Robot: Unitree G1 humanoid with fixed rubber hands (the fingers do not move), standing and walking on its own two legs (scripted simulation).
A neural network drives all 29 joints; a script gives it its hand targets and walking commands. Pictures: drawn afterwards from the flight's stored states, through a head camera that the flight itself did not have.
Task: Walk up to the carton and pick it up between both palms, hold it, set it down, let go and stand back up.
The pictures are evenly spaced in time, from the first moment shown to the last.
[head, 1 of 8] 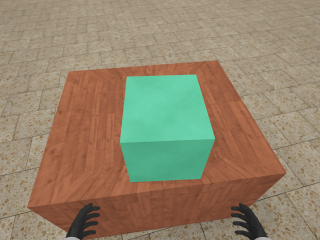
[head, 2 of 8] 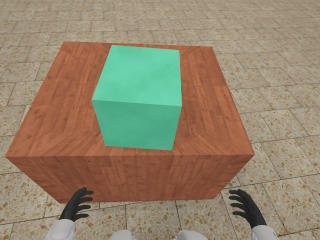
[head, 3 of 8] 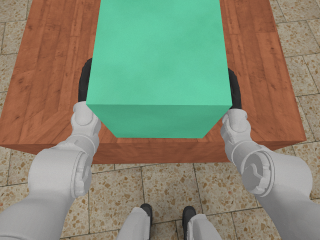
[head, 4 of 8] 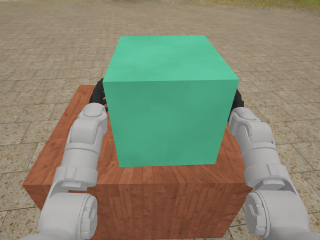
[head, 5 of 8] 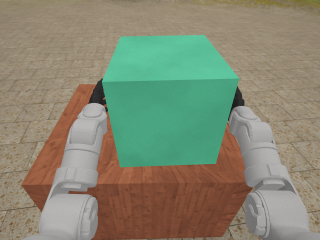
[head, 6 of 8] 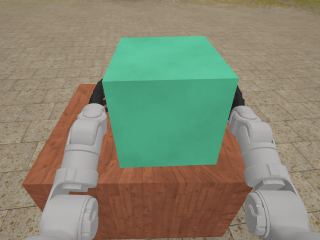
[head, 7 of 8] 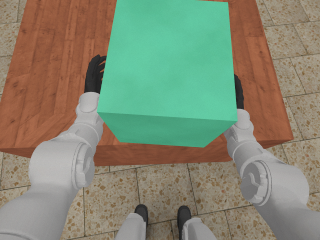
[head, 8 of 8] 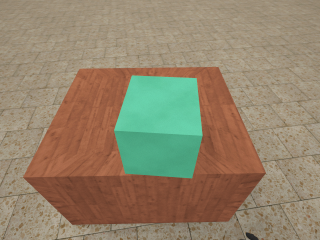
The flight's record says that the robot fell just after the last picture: no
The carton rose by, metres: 0.26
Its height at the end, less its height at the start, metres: +0.00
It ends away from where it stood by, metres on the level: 0.06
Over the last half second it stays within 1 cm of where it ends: yes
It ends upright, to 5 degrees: yes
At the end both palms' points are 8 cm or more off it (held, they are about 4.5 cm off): yes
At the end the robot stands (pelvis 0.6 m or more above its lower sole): yes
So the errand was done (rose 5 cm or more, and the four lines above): yes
